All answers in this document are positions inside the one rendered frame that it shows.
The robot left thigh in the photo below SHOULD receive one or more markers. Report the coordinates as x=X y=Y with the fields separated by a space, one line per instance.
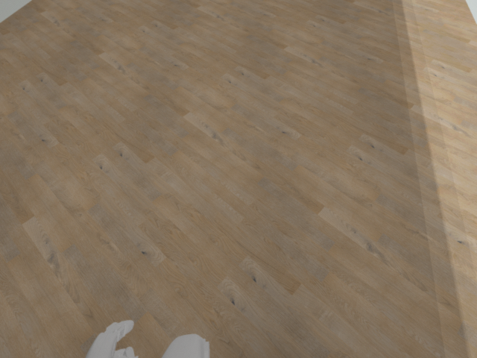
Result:
x=188 y=346

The left robot hand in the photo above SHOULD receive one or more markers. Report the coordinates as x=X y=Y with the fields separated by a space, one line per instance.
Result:
x=104 y=345

